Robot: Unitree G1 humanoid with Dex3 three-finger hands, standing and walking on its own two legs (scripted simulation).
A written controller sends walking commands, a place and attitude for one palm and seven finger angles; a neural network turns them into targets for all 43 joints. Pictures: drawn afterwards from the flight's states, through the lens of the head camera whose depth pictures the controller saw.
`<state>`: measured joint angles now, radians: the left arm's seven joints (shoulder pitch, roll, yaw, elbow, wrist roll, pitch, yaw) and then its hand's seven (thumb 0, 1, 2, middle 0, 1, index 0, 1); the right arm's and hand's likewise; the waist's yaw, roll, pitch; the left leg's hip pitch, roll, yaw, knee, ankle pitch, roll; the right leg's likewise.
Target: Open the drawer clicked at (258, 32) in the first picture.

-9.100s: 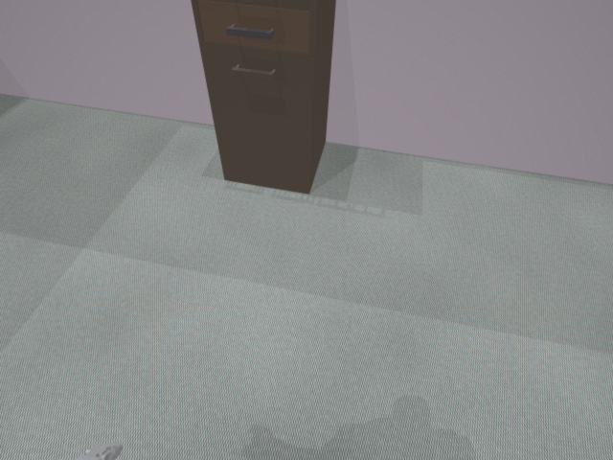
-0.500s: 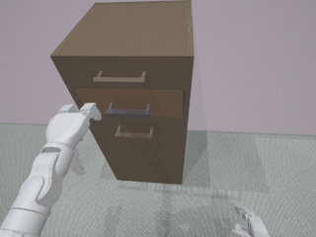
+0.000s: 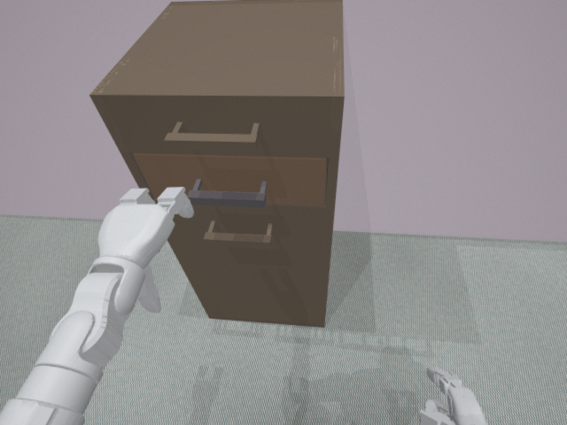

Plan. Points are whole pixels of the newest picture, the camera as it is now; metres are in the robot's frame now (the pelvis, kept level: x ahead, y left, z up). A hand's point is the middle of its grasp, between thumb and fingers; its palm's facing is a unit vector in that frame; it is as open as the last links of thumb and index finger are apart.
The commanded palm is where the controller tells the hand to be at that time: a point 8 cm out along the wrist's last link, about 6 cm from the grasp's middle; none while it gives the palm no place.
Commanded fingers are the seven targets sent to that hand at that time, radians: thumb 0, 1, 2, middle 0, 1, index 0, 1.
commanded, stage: move the hooked fingers above the handle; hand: left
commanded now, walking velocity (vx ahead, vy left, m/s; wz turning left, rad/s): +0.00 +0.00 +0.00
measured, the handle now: (229, 191) +0.54 +0.19 -0.03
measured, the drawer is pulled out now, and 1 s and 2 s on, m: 0.00 0.00 0.00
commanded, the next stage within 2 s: none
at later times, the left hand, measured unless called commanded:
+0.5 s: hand (191, 225) +0.38 +0.20 +0.06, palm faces +0.01 -0.06 -1.00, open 13.9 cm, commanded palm +0.37 +0.21 +0.12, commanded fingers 0.00 -0.50 0.30 -0.30 -1.20 -0.30 -1.20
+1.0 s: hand (217, 203) +0.45 +0.18 +0.04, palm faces -0.04 -0.04 -1.00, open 13.9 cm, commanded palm +0.43 +0.19 +0.10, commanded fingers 0.00 -0.50 0.30 -0.30 -1.20 -0.30 -1.20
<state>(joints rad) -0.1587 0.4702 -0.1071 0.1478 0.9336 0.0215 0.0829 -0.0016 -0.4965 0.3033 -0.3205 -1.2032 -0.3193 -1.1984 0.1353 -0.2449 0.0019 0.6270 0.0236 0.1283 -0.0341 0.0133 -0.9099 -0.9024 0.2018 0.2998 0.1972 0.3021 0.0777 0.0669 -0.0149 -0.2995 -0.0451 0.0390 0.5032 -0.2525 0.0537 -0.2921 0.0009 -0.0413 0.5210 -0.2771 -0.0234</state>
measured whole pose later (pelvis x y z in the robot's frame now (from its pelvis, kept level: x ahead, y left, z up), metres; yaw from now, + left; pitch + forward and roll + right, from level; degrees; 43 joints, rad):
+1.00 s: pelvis +0.03 -0.02 -0.01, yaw -1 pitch +11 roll +1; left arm -0.57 0.40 -0.13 0.71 1.02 -0.01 0.20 0.00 -0.49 0.30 -0.32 -1.20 -0.32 -1.20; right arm 0.26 -0.25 -0.05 0.66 0.03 0.16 -0.04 0.01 -0.91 -0.90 0.20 0.30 0.20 0.30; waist -0.01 0.05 -0.10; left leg -0.48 -0.02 0.05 0.62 -0.33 0.03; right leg -0.48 0.02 -0.03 0.64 -0.35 -0.04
